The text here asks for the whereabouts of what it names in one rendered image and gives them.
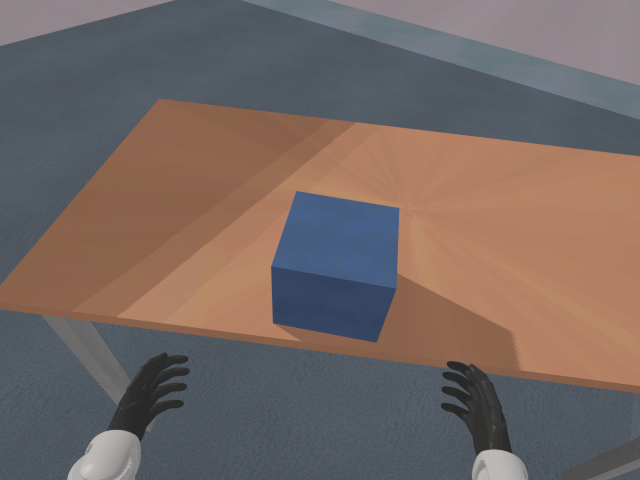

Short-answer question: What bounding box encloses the robot left forearm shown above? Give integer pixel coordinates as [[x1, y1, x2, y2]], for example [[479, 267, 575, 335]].
[[67, 430, 141, 480]]

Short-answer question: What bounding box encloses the robot right forearm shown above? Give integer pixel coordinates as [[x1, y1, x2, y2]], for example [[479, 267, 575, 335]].
[[472, 450, 528, 480]]

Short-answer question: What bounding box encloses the carton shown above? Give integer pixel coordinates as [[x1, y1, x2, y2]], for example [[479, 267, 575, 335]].
[[271, 191, 399, 343]]

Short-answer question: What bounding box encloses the right robot hand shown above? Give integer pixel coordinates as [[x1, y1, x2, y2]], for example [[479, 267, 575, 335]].
[[441, 361, 512, 456]]

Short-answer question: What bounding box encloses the left robot hand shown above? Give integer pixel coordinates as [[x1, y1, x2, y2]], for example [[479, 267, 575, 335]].
[[107, 352, 190, 442]]

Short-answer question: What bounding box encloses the table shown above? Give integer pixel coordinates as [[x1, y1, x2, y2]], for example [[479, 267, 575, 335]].
[[0, 99, 640, 480]]

